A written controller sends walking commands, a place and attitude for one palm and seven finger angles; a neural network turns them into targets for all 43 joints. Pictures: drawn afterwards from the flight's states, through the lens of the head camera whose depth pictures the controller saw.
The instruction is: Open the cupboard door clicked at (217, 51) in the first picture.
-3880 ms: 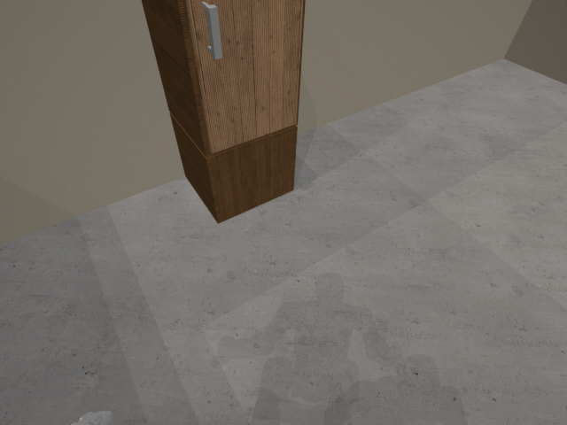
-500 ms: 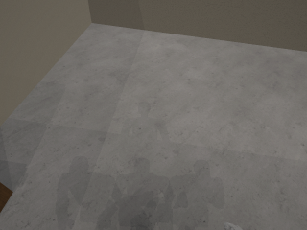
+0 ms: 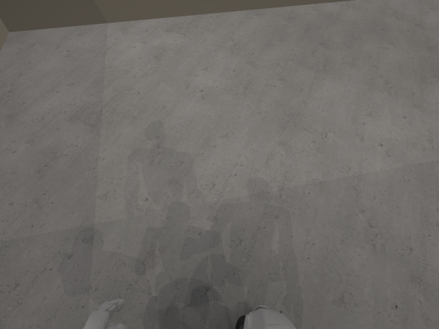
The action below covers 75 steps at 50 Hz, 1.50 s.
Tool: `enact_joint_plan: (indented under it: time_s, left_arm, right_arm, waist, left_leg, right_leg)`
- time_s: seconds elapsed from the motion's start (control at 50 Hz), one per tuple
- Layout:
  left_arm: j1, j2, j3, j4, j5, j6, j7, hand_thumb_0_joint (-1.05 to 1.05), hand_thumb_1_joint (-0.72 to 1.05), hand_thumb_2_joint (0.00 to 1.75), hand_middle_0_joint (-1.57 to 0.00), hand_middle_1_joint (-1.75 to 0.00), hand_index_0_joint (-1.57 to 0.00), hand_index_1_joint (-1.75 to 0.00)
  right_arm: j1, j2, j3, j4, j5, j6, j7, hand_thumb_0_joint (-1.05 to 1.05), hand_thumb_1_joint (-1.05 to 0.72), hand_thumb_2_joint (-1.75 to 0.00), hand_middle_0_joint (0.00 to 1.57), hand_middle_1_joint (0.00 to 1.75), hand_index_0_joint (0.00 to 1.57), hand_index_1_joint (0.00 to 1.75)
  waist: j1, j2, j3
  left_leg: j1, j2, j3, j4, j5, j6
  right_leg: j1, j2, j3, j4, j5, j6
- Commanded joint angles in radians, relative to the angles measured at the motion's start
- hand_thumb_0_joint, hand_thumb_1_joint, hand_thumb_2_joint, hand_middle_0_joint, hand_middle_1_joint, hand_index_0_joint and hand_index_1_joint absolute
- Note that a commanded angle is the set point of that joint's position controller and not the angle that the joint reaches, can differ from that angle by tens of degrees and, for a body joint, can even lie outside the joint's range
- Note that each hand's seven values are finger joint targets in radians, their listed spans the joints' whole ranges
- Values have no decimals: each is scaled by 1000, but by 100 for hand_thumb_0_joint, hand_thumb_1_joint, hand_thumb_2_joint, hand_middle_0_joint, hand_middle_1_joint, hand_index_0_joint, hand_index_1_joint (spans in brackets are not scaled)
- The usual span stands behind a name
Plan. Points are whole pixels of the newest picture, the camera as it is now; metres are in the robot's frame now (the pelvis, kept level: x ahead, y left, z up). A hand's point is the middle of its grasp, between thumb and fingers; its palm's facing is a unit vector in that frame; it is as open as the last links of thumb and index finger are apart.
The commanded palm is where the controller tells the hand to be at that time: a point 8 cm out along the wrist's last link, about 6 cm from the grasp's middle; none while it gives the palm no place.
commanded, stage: turn to face it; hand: left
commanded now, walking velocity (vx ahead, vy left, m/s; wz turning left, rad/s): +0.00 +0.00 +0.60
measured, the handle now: out of the picture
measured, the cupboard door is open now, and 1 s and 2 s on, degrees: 0 0 0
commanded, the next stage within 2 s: none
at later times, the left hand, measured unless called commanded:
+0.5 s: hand out of the picture +0.08 +0.26 -0.16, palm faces +0.26 -0.95 -0.19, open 7.4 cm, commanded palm none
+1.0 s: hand out of the picture +0.05 +0.20 -0.12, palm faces +0.51 -0.81 -0.28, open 7.4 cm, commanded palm none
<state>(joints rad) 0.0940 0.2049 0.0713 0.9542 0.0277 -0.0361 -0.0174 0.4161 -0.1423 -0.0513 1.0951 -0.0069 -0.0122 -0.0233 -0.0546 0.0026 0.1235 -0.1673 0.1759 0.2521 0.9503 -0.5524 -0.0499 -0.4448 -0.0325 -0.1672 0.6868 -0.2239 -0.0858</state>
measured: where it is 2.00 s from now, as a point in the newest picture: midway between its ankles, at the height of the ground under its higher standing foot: outside the picture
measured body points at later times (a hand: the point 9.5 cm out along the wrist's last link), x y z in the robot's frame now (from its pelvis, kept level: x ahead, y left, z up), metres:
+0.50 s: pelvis +0.05 +0.05 +0.02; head +0.07 +0.09 +0.46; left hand +0.07 +0.31 -0.15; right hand +0.15 -0.19 -0.11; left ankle +0.06 +0.13 -0.71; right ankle +0.05 -0.10 -0.63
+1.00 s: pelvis +0.05 -0.03 +0.02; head +0.08 -0.04 +0.47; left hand +0.02 +0.24 -0.09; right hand +0.25 -0.23 -0.13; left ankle +0.02 +0.11 -0.65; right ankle +0.11 -0.12 -0.71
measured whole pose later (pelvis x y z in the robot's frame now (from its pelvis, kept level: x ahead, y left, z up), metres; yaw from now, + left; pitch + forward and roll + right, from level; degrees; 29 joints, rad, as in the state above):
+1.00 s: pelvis +0.05 -0.03 +0.02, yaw +32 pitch -1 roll +1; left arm 0.19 0.17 0.03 0.87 0.02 0.02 0.02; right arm 0.20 -0.28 -0.11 0.93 -0.03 0.08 0.02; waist -0.03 0.05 0.05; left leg -0.52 -0.05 -0.04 1.02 -0.40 -0.03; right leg -0.23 -0.06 -0.09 0.56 -0.31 -0.01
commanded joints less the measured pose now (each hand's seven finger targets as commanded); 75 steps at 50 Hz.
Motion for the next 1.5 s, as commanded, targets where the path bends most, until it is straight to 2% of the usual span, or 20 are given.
enact_joint_plan:
  time_s: [0.0,0.06,0.24,0.3,0.32,0.34,0.36,0.5,0.7,0.82,0.84,0.88,0.98,1.2,1.28,1.3,1.32,1.34,1.42,1.48]
  left_arm:
    - [194,144,17,12,-17,-5,48,0,90,90,-20,-30,-20,-30]
    - [45,84,-13,-12,-8,-5,54,0,90,90,-20,-30,-20,-30]
    - [38,128,20,-45,2,35,57,0,90,90,-20,-30,-20,-30]
    - [48,125,30,-59,-5,46,53,0,90,90,-20,-30,-20,-30]
    - [57,101,29,-76,-13,55,49,0,90,90,-20,-30,-20,-30]
    - [68,40,24,-115,-22,61,42,0,90,90,-20,-30,-20,-30]
    - [0,46,16,-150,-10,62,41,0,90,90,-20,-30,-20,-30]
    - [72,82,34,-82,-11,61,29,0,90,90,-20,-30,-20,-30]
    - [30,107,26,-120,-18,65,39,0,90,90,-20,-30,-20,-30]
    - [145,114,21,-117,-27,55,47,0,90,90,-20,-30,-20,-30]
    - [197,133,27,-108,-25,49,49,0,90,90,-20,-30,-20,-30]
    - [181,289,48,-141,1,40,57,0,90,90,-20,-30,-20,-30]
    - [18,161,12,-174,-5,26,54,0,90,90,-20,-30,-20,-30]
    - [181,235,36,-105,5,38,49,0,90,90,-20,-30,-20,-30]
    - [176,237,44,-96,-10,50,40,0,90,90,-20,-30,-20,-30]
    - [173,202,40,-113,-15,55,35,0,90,90,-20,-30,-20,-30]
    - [133,130,20,-168,-19,56,26,0,90,90,-20,-30,-20,-30]
    - [46,145,13,-187,-6,68,34,0,90,90,-20,-30,-20,-30]
    - [77,144,28,-134,-14,68,25,0,90,90,-20,-30,-20,-30]
    - [93,140,25,-130,-14,73,25,0,90,90,-20,-30,-20,-30]
  right_arm:
    - [11,-76,-8,-82,0,-5,-7,0,-90,-90,20,30,20,30]
    - [41,-39,8,-39,-7,32,-4,0,-90,-90,20,30,20,30]
    - [-112,-56,-11,-142,-8,45,30,0,-90,-90,20,30,20,30]
    - [-79,-88,-23,-157,-15,39,35,0,-90,-90,20,30,20,30]
    - [-37,-138,-34,-159,-19,32,37,0,-90,-90,20,30,20,30]
    - [-6,-244,-57,-179,-27,23,32,0,-90,-90,20,30,20,30]
    - [9,-286,-67,-176,-32,23,22,0,-90,-90,20,30,20,30]
    - [-152,-225,-45,-220,-13,-2,1,0,-90,-90,20,30,20,30]
    - [-144,-276,-70,-213,-16,24,16,0,-90,-90,20,30,20,30]
    - [-240,-287,-82,-251,-16,42,27,0,-90,-90,20,30,20,30]
    - [-264,-273,-81,-264,-10,45,30,0,-90,-90,20,30,20,30]
    - [-257,-169,-66,-309,-7,47,37,0,-90,-90,20,30,20,30]
    - [-228,-191,-70,-242,-19,73,58,0,-90,-90,20,30,20,30]
    - [-363,-169,-36,-277,-3,59,58,0,-90,-90,20,30,20,30]
    - [-262,-208,-42,-256,-7,40,52,0,-90,-90,20,30,20,30]
    - [-206,-291,-62,-251,-11,32,50,0,-90,-90,20,30,20,30]
    - [-143,-396,-90,-244,-13,29,43,0,-90,-90,20,30,20,30]
    - [-79,-393,-89,-205,-9,30,32,0,-90,-90,20,30,20,30]
    - [-276,-299,-59,-258,-15,26,17,0,-90,-90,20,30,20,30]
    - [-279,-299,-59,-261,-14,26,20,0,-90,-90,20,30,20,30]
  waist:
    - [88,-146,-319]
    - [7,-75,-162]
    - [43,-147,-87]
    - [21,-58,-115]
    - [2,94,-126]
    - [-10,377,-118]
    - [-42,331,-137]
    - [36,95,-208]
    - [1,140,-193]
    - [53,153,-202]
    - [85,117,-205]
    - [94,-330,-141]
    - [12,-159,-35]
    - [109,-236,-142]
    - [54,-178,-203]
    - [21,25,-243]
    - [-21,318,-239]
    - [-54,233,-240]
    - [34,169,-156]
    - [36,143,-150]
  left_leg:
    - [-326,-38,-255,380,38,12]
    - [-229,-24,-242,199,113,4]
    - [-228,-59,-139,-89,126,3]
    - [-107,-81,-113,-311,273,13]
    - [-64,-24,-230,-465,368,46]
    - [-24,207,-589,-621,591,166]
    - [-36,292,-719,-683,587,263]
    - [48,79,-445,-623,686,192]
    - [75,66,-577,-620,597,228]
    - [-111,-3,-617,-564,541,185]
    - [-211,-42,-590,-517,447,143]
    - [-523,-266,-299,-48,3,-2]
    - [-429,-147,-274,297,204,-17]
    - [-278,-135,-158,-164,83,-19]
    - [-26,-147,-128,-505,322,15]
    - [154,-16,-309,-580,523,71]
    - [265,241,-617,-579,936,216]
    - [221,261,-612,-570,960,271]
    - [20,74,-440,-584,733,199]
    - [8,46,-453,-611,634,200]
  right_leg:
    - [450,-372,361,-283,684,-131]
    - [168,-308,143,-337,534,-65]
    - [145,-340,46,-332,153,-37]
    - [124,-312,-8,-188,55,20]
    - [66,-245,-45,-38,-54,69]
    - [-113,-106,-77,187,-349,154]
    - [-152,-64,38,410,-448,150]
    - [-145,-76,159,470,-133,176]
    - [-76,-39,171,231,-219,184]
    - [207,15,144,-113,-131,152]
    - [336,-7,148,-266,-40,142]
    - [377,-464,585,-510,-165,-37]
    - [167,-286,209,-402,75,-9]
    - [385,-359,97,-277,394,-36]
    - [301,-326,-5,-89,372,56]
    - [117,-257,-38,99,174,116]
    - [-167,-132,-34,302,-419,189]
    - [-189,-123,82,423,-435,178]
    - [-110,-106,142,455,-217,182]
    - [-70,-78,138,357,-193,186]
